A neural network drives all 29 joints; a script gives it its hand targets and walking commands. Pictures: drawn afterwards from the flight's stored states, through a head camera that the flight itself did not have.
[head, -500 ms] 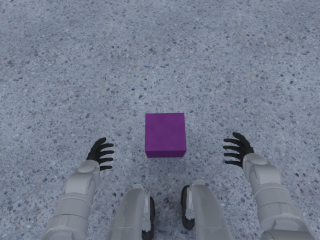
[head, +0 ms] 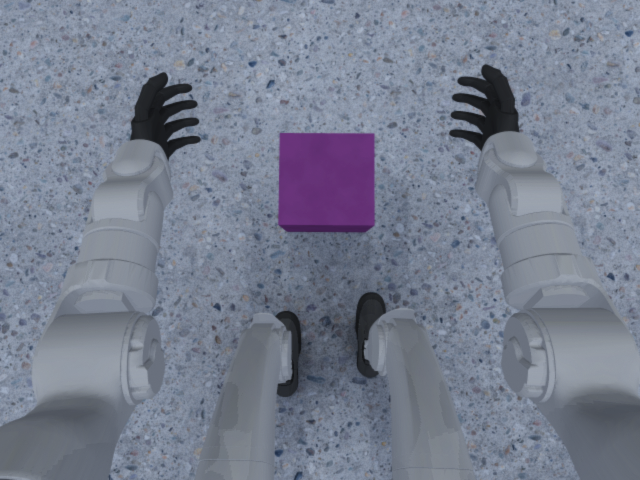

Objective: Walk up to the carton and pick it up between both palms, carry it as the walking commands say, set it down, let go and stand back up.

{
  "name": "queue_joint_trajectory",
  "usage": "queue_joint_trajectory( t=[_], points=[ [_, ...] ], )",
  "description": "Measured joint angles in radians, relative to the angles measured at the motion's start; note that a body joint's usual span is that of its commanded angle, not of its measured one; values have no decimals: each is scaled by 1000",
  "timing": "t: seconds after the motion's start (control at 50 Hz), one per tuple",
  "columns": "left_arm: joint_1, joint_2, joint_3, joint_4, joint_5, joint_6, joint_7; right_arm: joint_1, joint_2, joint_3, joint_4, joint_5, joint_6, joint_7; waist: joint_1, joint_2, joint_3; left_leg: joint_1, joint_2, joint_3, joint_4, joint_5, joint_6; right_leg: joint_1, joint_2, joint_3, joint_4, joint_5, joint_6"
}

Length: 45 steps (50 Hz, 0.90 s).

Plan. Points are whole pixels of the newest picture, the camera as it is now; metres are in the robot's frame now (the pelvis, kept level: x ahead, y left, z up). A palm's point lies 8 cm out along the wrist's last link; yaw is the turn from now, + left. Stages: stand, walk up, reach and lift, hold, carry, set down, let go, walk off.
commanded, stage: reach and lift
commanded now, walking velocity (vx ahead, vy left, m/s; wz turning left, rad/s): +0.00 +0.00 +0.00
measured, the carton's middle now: (326, 187) +0.51 +0.01 -0.56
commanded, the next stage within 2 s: none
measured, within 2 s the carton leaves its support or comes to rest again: neither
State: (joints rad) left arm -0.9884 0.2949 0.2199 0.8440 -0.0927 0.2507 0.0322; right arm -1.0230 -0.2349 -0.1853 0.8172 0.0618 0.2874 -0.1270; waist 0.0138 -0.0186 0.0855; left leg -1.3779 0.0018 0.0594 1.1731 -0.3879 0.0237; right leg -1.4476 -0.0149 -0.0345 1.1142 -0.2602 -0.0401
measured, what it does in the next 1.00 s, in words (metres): lowers itself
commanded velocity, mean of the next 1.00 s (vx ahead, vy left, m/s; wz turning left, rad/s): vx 0.00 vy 0.00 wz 0.00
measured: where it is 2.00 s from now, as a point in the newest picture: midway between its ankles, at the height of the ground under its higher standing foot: (330, 358)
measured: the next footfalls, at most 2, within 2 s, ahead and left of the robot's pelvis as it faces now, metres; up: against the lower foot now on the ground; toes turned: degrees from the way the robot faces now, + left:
none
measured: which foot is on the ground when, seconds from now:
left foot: down 0.00-1.00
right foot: down 0.00-1.00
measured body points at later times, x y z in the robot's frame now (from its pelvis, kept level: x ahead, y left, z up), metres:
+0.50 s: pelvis +0.03 +0.01 -0.03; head +0.35 +0.03 +0.29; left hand +0.52 +0.22 -0.17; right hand +0.52 -0.18 -0.18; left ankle +0.07 +0.11 -0.62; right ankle +0.12 -0.11 -0.62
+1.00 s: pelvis -0.04 -0.02 -0.20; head +0.34 +0.00 +0.03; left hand +0.51 +0.21 -0.37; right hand +0.52 -0.17 -0.38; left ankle +0.07 +0.11 -0.62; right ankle +0.12 -0.11 -0.62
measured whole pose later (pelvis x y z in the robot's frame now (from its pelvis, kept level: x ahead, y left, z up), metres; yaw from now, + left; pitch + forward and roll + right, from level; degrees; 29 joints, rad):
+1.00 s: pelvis -0.04 -0.02 -0.20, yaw +3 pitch +31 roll +0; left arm -1.36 0.45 0.08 0.73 -0.24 0.28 0.14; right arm -1.33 -0.35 -0.11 0.69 0.26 0.30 -0.21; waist -0.02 -0.01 0.53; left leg -1.93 -0.04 -0.01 1.96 -0.58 -0.02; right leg -1.99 0.02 -0.02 1.89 -0.44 -0.02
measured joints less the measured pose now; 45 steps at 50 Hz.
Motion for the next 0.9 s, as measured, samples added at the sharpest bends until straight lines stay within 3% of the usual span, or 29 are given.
queue_joint_trajectory(
  t=[0.14,0.28,0.38,0.54,0.64,0.76,0.9],
  points=[
    [-65,43,15,42,12,-99,-50,-29,26,-12,3,11,-84,-4,-9,-14,-73,-85,0,-16,-8,-17,-8,-83,1,-14,-5,-23,-6],
    [-24,3,53,-5,50,-159,-73,41,80,-72,-75,-47,-144,20,-15,8,-145,-158,-15,-33,-38,-15,-3,-149,4,0,-31,-25,10],
    [33,-43,49,-34,68,-173,-59,102,86,-136,-75,-86,-178,59,-25,29,-216,-233,-36,-59,-37,-5,-2,-210,11,23,-31,-23,31],
    [-28,-75,40,0,97,-152,-5,53,34,-171,27,-60,-204,98,-29,32,-218,-375,-44,-68,131,-51,-4,-340,28,48,119,-78,57],
    [-121,-59,42,22,99,-137,12,-40,14,-143,28,-34,-186,78,-29,27,-171,-496,-44,-56,294,-87,-7,-470,30,53,289,-107,58],
    [-195,5,-1,9,35,-100,35,-139,-11,-101,8,0,-140,26,-32,30,-33,-582,-50,-52,476,-118,-16,-563,26,51,478,-138,50],
    [-391,135,-88,-112,-85,-32,78,-316,-108,-9,-134,124,-63,-50,-33,13,473,-452,-47,-64,657,-156,-30,-437,29,31,653,-166,31]
  ],
)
